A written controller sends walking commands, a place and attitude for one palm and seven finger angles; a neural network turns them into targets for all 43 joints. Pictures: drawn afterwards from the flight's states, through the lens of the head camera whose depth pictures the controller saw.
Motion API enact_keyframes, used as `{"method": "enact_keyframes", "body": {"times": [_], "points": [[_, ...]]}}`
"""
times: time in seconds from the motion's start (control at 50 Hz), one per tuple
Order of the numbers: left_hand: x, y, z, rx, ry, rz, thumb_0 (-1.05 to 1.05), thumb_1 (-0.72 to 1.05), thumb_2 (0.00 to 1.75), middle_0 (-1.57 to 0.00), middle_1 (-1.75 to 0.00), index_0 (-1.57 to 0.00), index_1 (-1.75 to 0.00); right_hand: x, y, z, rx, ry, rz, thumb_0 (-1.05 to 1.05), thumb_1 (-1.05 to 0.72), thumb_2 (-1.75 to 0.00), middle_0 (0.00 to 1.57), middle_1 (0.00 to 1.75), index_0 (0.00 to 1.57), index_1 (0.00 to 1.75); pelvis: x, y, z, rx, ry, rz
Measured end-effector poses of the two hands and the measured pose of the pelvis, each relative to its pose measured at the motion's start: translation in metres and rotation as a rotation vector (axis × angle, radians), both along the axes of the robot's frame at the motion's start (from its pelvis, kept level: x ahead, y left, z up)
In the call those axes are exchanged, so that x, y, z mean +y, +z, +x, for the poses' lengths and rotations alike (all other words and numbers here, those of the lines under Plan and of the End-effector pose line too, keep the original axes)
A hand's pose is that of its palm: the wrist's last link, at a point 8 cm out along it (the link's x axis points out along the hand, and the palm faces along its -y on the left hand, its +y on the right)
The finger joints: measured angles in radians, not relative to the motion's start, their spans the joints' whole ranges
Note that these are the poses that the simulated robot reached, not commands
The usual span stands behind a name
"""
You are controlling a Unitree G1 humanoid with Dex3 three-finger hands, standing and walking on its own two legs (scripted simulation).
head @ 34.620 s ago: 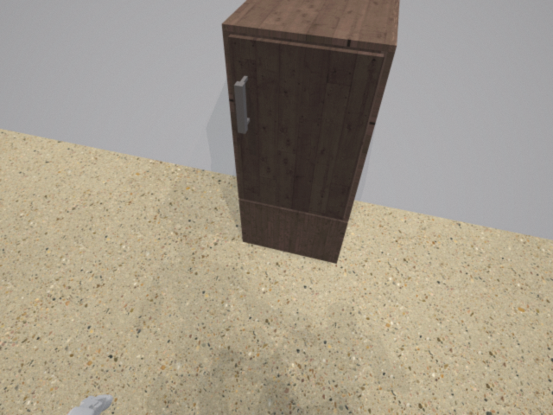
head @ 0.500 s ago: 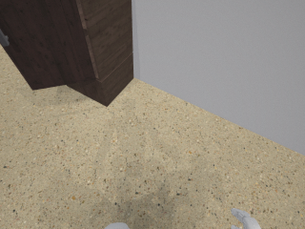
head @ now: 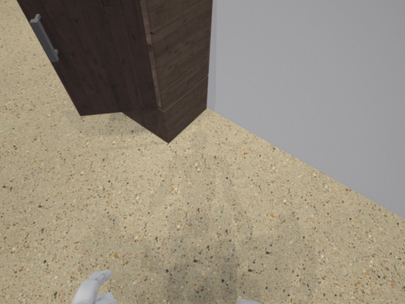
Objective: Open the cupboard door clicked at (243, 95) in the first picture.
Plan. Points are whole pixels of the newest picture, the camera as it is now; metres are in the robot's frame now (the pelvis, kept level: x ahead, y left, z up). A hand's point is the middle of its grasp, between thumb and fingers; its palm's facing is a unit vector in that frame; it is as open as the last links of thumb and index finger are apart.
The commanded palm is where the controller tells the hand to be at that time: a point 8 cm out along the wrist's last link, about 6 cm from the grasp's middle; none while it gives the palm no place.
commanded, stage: turn to face it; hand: left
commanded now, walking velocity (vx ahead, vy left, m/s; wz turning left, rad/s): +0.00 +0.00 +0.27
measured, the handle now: (46, 38) +0.94 +0.57 -0.03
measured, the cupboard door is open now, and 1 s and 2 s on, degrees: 47 47 47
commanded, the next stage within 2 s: take the last steps up to it in 0.14 s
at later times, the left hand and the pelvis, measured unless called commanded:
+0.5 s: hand out of the picture -0.06 +0.16 -0.16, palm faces +0.29 -0.93 -0.24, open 7.4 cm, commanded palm none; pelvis +0.01 -0.02 +0.00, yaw +12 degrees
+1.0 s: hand out of the picture +0.13 +0.34 -0.17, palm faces +0.28 -0.94 -0.18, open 7.4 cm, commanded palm none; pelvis +0.10 +0.13 +0.00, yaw +14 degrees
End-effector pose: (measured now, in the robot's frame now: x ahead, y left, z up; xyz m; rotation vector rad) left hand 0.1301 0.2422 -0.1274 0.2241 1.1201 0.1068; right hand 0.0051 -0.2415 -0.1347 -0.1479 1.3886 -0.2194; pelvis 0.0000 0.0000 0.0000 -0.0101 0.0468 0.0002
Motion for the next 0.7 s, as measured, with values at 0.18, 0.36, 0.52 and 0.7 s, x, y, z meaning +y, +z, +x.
{"method": "enact_keyframes", "body": {"times": [0.18, 0.36, 0.52, 0.7], "points": [[-0.040, 0.010, -0.033, -0.007, 0.064, 0.030, 0.00, 0.90, 0.90, -0.21, -0.30, -0.20, -0.30, -0.040, -0.021, 0.013, 0.027, 0.036, 0.043, 0.01, -0.91, -0.89, 0.20, 0.30, 0.20, 0.30, -0.034, -0.003, 0.001, -0.033, 0.074, 0.040], [-0.044, 0.006, -0.116, 0.092, 0.244, 0.013, 0.00, 0.92, 0.90, -0.21, -0.30, -0.20, -0.30, -0.044, -0.011, 0.076, -0.033, 0.185, 0.035, 0.01, -0.91, -0.89, 0.20, 0.30, 0.20, 0.30, -0.042, 0.003, 0.003, -0.047, 0.157, 0.051], [-0.040, 0.000, -0.219, 0.293, 0.415, -0.039, 0.00, 0.91, 0.90, -0.21, -0.30, -0.20, -0.30, 0.005, 0.005, 0.161, -0.153, 0.356, 0.037, 0.01, -0.91, -0.89, 0.19, 0.30, 0.20, 0.30, -0.015, 0.004, 0.012, -0.044, 0.217, 0.046], [-0.006, -0.021, -0.281, 0.520, 0.524, -0.144, 0.00, 0.90, 0.90, -0.21, -0.30, -0.20, -0.30, 0.119, 0.013, 0.252, -0.346, 0.518, 0.055, 0.01, -0.91, -0.89, 0.19, 0.30, 0.20, 0.30, 0.057, -0.016, 0.037, -0.037, 0.261, 0.025]]}}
